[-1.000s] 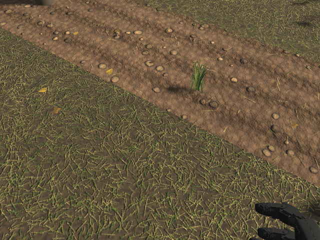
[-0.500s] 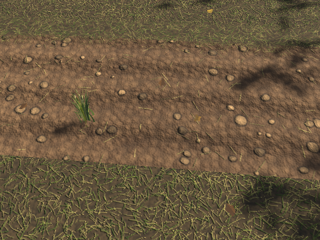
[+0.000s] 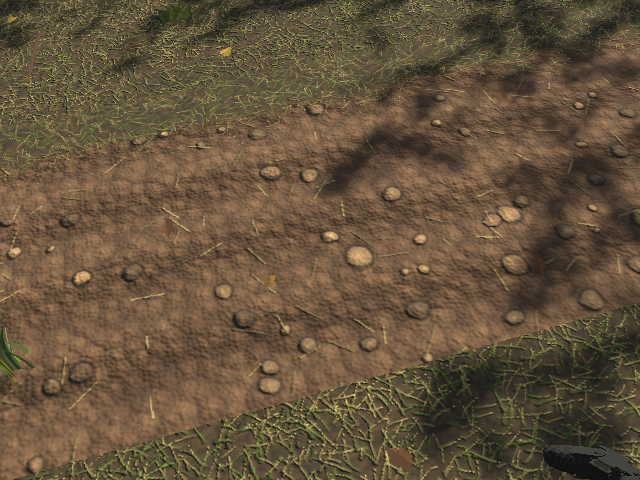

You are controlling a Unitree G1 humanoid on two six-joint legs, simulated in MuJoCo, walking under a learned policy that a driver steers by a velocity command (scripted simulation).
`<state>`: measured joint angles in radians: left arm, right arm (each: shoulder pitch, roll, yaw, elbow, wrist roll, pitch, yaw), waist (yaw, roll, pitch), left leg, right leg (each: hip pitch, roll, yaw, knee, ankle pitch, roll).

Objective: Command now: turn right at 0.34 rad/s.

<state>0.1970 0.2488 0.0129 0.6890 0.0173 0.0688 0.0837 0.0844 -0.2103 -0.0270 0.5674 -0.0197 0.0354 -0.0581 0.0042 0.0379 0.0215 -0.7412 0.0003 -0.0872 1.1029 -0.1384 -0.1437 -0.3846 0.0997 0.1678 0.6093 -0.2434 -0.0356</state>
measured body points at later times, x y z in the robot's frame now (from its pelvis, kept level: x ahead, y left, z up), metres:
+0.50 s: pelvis +0.13 +0.03 +0.01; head +0.15 +0.06 +0.46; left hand +0.33 +0.30 -0.06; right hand +0.15 -0.25 -0.10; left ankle +0.07 +0.16 -0.73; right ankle +0.19 -0.11 -0.72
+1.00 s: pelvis +0.42 +0.17 -0.04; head +0.46 +0.20 +0.40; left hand +0.21 +0.36 -0.17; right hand +0.75 +0.10 -0.10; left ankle +0.49 +0.31 -0.73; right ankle +0.21 -0.10 -0.66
